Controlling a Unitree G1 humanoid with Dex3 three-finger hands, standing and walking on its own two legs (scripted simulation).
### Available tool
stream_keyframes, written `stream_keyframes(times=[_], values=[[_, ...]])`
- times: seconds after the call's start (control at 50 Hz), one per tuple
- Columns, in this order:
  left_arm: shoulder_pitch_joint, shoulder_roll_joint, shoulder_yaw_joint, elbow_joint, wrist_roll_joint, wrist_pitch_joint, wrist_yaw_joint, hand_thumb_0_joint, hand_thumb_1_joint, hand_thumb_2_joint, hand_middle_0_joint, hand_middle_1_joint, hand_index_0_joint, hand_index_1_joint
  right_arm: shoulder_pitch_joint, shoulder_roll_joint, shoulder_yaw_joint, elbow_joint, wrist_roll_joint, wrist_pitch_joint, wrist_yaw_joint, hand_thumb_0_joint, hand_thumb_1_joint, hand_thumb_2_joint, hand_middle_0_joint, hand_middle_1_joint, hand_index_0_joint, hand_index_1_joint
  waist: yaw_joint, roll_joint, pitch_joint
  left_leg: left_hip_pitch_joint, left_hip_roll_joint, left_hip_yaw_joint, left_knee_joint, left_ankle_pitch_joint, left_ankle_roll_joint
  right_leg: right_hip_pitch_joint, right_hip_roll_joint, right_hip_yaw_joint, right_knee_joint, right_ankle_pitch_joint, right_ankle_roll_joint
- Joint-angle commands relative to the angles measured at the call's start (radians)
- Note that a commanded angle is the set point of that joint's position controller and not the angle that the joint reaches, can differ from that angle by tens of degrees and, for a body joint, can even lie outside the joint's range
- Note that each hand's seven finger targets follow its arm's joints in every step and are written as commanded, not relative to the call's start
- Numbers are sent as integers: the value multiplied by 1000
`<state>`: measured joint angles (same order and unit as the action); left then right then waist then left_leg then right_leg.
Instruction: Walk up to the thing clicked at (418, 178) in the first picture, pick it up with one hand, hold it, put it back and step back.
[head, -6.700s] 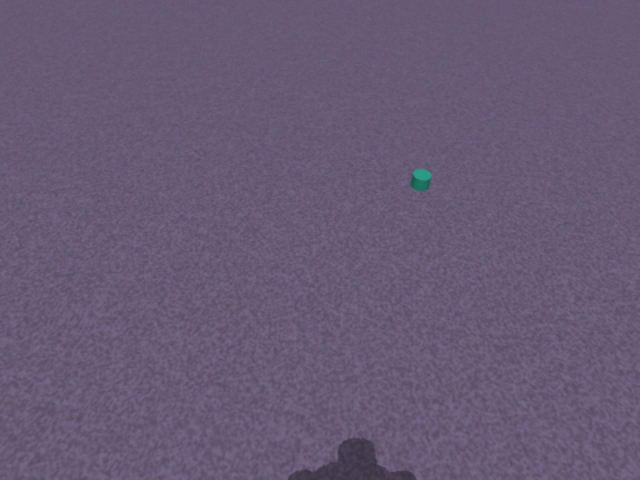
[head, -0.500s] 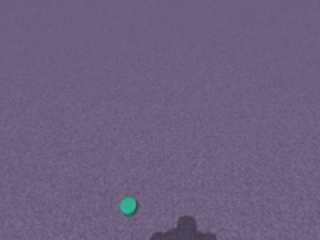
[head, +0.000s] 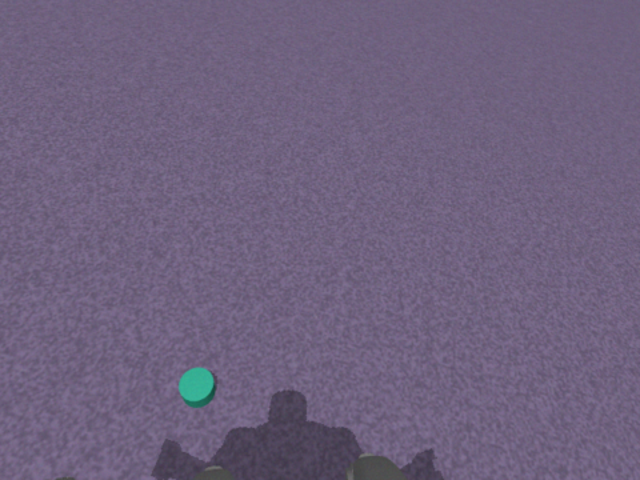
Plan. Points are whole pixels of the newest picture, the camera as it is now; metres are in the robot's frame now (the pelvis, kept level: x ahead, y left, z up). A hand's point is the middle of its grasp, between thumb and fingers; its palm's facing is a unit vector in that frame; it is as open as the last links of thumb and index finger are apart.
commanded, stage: walk up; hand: left
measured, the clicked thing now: (197, 387) +0.44 +0.26 -0.71
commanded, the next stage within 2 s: none
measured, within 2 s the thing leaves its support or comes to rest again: neither
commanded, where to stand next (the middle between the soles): +0.08 -0.02 m, yaw +6 degrees
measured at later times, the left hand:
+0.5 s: hand out of the picture +0.02 +0.35 -0.14, palm faces +0.10 -0.85 -0.52, open 7.4 cm
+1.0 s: hand out of the picture +0.03 +0.23 -0.18, palm faces +0.05 -0.94 -0.33, open 7.4 cm
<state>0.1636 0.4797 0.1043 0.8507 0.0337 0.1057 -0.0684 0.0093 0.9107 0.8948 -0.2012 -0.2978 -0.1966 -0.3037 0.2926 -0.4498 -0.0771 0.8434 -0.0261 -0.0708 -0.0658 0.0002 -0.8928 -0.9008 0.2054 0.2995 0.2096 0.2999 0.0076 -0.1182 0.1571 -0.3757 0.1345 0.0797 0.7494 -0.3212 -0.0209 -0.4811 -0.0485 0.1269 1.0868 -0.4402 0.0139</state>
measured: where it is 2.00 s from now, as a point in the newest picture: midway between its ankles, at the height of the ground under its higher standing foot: outside the picture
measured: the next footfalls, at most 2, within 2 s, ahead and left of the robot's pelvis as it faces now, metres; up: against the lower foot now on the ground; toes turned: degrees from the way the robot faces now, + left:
right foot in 0.08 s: +0.05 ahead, -0.19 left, +0.00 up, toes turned +1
left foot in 0.46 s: +0.08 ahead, +0.15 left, +0.00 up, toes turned +6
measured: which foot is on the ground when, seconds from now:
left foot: down 0.00-0.10, up 0.12-0.44, down 0.46-0.96, up 0.98-1.00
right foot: up 0.00-0.06, down 0.08-0.48, up 0.50-0.92, down 0.94-1.00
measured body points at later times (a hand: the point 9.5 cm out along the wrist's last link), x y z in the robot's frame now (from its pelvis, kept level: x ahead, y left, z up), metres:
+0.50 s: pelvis +0.01 +0.02 -0.02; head +0.04 +0.02 +0.43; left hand +0.02 +0.39 -0.11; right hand +0.13 -0.29 -0.13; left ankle +0.04 +0.15 -0.71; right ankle +0.01 -0.18 -0.70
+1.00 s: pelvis -0.02 -0.05 -0.03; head +0.01 -0.02 +0.42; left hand +0.03 +0.27 -0.16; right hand +0.08 -0.41 -0.10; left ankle +0.04 +0.14 -0.70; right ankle +0.00 -0.19 -0.71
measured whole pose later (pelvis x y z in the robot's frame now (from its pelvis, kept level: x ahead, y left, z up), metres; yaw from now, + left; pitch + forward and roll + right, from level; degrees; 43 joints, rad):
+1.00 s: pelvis -0.02 -0.05 -0.03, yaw +5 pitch -3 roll -2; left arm 0.21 0.40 0.08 0.88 0.03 0.04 -0.03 0.01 0.91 0.89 -0.20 -0.30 -0.20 -0.30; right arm 0.26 -0.49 -0.07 0.84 -0.03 0.00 -0.05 0.00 -0.90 -0.90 0.20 0.30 0.20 0.30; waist -0.01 -0.02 0.13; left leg -0.56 0.08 -0.13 1.02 -0.50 0.03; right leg -0.38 0.00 0.02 0.91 -0.49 0.03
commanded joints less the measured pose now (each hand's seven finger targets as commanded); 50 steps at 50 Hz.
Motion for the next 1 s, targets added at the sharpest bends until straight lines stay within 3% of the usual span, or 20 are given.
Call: stream_keyframes(times=[0.0,0.04,0.08,0.1,0.16,0.32,0.38,0.42,0.44,0.46,0.48,0.54,0.7,0.76,0.84,0.9,0.92,0.94,0.96,0.98], values=[[116,122,45,-11,-17,-41,12,0,900,900,-200,-300,-200,-300,-83,-303,-65,-92,-14,22,16,0,-900,-900,200,300,200,300,18,426,-115,-171,111,-177,-251,-111,202,257,36,-171,-279,-35,-15],[210,147,68,24,-5,-55,25,0,900,900,-200,-300,-200,-300,-55,-229,-35,-89,-9,46,18,0,-900,-900,200,300,200,300,74,191,-133,-260,34,-115,9,-147,143,365,63,-161,-485,11,-20],[80,290,85,-79,27,-70,36,0,900,900,-200,-300,-200,-300,-49,-146,-11,-100,18,45,-7,0,-900,-900,200,300,200,300,67,-140,-70,-364,-175,-144,384,-323,51,141,-303,465,-807,-192,-219],[-18,296,76,-94,14,-78,47,0,900,900,-200,-300,-200,-300,-59,-199,-33,-80,19,37,-18,0,-900,-900,200,300,200,300,28,-64,-70,-261,-131,-241,418,-302,54,84,-341,485,-796,-77,-287],[-53,226,53,-65,-2,-121,72,0,900,900,-200,-300,-200,-300,40,-212,-35,-3,29,45,15,0,-900,-900,200,300,200,300,-19,-12,-113,-217,-105,-197,369,-164,48,187,-232,229,-636,1,-219],[186,275,66,-39,-13,-197,141,0,900,900,-200,-300,-200,-300,-79,-205,-81,-129,-46,91,124,0,-900,-900,200,300,200,300,51,-54,-106,-352,-57,-172,308,-173,20,392,-325,215,-575,357,-283],[26,230,34,-87,5,-185,108,0,900,900,-200,-300,-200,-300,-20,-156,-72,-73,16,61,119,0,-900,-900,200,300,200,300,-10,-179,-117,-38,-111,-65,65,-169,37,145,-217,21,-546,297,-229],[-18,136,2,-89,-8,-136,89,0,900,900,-200,-300,-200,-300,156,-167,-81,28,33,26,79,0,-900,-900,200,300,200,300,-95,-19,-155,286,-180,-1,-133,107,12,-52,-95,-116,-212,248,-140],[2,57,-20,-103,-16,-116,89,0,900,900,-200,-300,-200,-300,217,-238,-92,41,19,8,55,0,-900,-900,200,300,200,300,-115,167,-167,306,-53,-218,-223,168,44,-130,-21,-139,19,81,-91],[-4,48,-24,-122,-21,-96,98,0,900,900,-200,-300,-200,-300,206,-360,-97,1,19,-2,38,0,-900,-900,200,300,200,300,-108,299,-184,190,263,-763,-365,255,166,-176,69,-25,59,-198,-48],[-21,150,-3,-87,-22,-77,111,0,900,900,-200,-300,-200,-300,102,-391,-103,-15,34,-2,30,0,-900,-900,200,300,200,300,-77,139,-184,100,340,-884,-389,149,292,-116,8,70,130,-180,-52],[54,177,27,-49,-15,-47,92,0,900,900,-200,-300,-200,-300,58,-313,-85,-8,30,-7,-22,0,-900,-900,200,300,200,300,-2,93,-115,196,204,-560,-249,390,175,-209,-21,69,208,-53,-39],[70,175,61,-122,10,-10,44,0,900,900,-200,-300,-200,-300,43,-283,-85,-46,12,-14,-55,0,-900,-900,200,300,200,300,5,249,-154,106,154,-371,-186,469,256,-209,48,106,378,18,-2],[61,164,54,-122,-5,-14,45,0,900,900,-200,-300,-200,-300,25,-277,-76,-64,6,-12,-44,0,-900,-900,200,300,200,300,0,301,-188,118,131,-348,-183,351,256,-174,44,73,300,20,4],[79,152,34,-72,-19,-49,41,0,900,900,-200,-300,-200,-300,-64,-281,-65,-108,-16,13,3,0,-900,-900,200,300,200,300,-23,442,-203,17,76,-310,-230,-200,249,25,12,-114,-95,-88,7],[188,140,55,0,-13,-77,48,0,900,900,-200,-300,-200,-300,-77,-275,-47,-98,-18,49,17,0,-900,-900,200,300,200,300,53,303,-166,-217,22,-242,-26,-225,183,313,55,-138,-454,-32,-21],[210,181,73,3,6,-87,55,0,900,900,-200,-300,-200,-300,-19,-201,-22,-91,-14,55,15,0,-900,-900,200,300,200,300,70,112,-140,-320,-49,-174,190,-214,135,357,35,-38,-564,-117,-45],[156,259,79,-43,22,-96,60,0,900,900,-200,-300,-200,-300,1,-103,11,-100,5,49,7,0,-900,-900,200,300,200,300,52,-144,-84,-468,-186,-139,382,-327,69,238,-214,441,-726,-290,-142],[12,333,76,-81,19,-100,67,0,900,900,-200,-300,-200,-300,-105,-190,-24,-112,9,42,-14,0,-900,-900,200,300,200,300,49,-75,-45,-350,-144,-285,412,-317,51,41,-364,654,-845,-279,-272],[-15,282,68,-80,4,-114,69,0,900,900,-200,-300,-200,-300,-119,-239,-32,-85,21,34,-5,0,-900,-900,200,300,200,300,28,80,5,-312,-117,-293,409,-227,46,23,-321,537,-803,-249,-258]])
